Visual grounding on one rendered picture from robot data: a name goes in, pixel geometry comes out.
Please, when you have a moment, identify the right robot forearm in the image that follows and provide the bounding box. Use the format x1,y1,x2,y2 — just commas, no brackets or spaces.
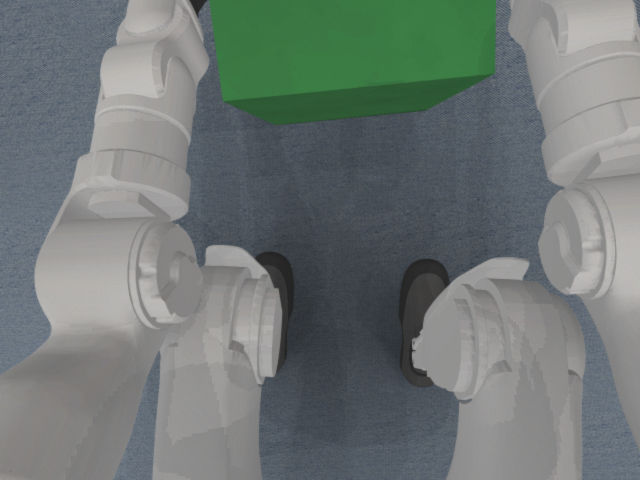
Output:
508,0,640,187

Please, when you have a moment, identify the left robot forearm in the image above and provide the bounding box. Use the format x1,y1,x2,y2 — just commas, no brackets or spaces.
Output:
34,0,209,306

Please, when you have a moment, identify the robot left shin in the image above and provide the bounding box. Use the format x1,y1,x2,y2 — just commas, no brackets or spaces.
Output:
160,245,274,355

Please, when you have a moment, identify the robot left upper arm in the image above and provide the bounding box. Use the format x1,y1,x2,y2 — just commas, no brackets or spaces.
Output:
0,216,203,480

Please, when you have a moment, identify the robot right upper arm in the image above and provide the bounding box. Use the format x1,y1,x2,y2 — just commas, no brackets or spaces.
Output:
538,173,640,451

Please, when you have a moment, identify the robot right foot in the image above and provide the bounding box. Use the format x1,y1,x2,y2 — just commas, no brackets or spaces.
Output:
399,259,450,387

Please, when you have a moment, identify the carton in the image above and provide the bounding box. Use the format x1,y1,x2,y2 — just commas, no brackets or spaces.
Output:
209,0,496,125

